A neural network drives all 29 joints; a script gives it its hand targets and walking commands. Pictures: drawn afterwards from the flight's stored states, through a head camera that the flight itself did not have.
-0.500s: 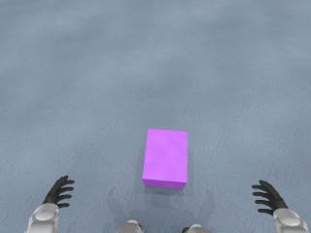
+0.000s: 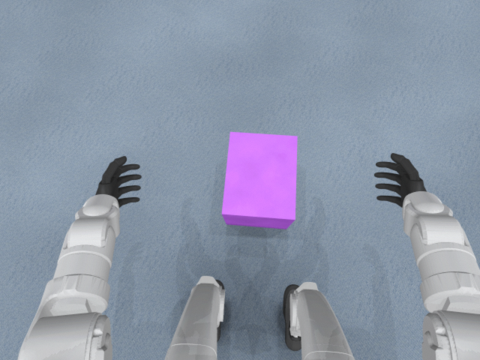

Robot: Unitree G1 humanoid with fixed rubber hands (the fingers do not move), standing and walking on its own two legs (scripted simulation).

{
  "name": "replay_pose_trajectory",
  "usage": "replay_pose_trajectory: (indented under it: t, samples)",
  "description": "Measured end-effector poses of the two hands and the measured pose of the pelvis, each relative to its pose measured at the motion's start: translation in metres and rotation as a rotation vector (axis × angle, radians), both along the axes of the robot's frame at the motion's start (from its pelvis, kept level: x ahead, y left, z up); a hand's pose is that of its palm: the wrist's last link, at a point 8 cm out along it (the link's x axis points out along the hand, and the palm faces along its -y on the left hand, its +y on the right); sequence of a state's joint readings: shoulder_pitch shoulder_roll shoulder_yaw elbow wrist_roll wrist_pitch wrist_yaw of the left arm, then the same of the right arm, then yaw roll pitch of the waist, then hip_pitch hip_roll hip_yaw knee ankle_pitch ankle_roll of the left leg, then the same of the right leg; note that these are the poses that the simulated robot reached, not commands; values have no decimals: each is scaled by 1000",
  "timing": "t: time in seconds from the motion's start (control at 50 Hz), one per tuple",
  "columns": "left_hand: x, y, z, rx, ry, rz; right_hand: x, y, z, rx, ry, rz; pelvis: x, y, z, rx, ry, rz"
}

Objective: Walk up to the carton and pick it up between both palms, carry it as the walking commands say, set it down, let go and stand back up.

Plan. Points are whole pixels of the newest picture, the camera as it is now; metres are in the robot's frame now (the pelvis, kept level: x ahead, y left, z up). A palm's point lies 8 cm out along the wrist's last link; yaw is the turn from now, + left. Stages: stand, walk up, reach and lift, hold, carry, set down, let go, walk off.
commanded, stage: reach and lift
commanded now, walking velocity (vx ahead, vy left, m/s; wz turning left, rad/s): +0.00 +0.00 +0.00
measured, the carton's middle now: (259, 183) +0.55 -0.01 -0.59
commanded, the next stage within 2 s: none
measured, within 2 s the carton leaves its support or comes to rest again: neither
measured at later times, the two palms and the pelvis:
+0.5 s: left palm (151, 138) +0.50 +0.23 -0.13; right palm (373, 142) +0.50 -0.22 -0.12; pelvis +0.01 +0.00 -0.03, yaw -1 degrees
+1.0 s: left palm (173, 127) +0.55 +0.20 -0.17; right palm (356, 135) +0.54 -0.21 -0.18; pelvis +0.00 +0.00 -0.06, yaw +0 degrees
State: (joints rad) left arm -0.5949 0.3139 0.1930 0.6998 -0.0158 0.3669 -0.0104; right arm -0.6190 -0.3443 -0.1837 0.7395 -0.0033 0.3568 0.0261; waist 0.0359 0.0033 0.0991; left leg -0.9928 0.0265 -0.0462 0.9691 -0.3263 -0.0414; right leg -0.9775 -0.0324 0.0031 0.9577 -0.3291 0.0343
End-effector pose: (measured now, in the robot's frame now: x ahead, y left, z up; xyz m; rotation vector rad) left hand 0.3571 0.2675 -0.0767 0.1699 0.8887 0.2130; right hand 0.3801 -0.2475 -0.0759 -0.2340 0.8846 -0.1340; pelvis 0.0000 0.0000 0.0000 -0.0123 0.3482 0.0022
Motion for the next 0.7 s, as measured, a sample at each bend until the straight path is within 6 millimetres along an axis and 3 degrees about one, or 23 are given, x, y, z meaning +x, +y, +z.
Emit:
replay_pose_trajectory:
  t: [0.26,0.44,0.58,0.7]
  samples:
    - [79,-23,-24,-17,-100,-32,58,7,-32,60,-100,-38,-3,4,-17,2,190,-14]
    - [124,-33,-48,-87,-146,-33,103,25,-45,87,-159,-45,4,4,-27,12,305,-21]
    - [161,-47,-54,-99,-204,-61,143,45,-54,144,-227,-50,9,5,-33,7,386,-17]
    - [187,-56,-57,-110,-260,-61,162,54,-64,149,-260,-55,13,4,-36,7,454,-15]
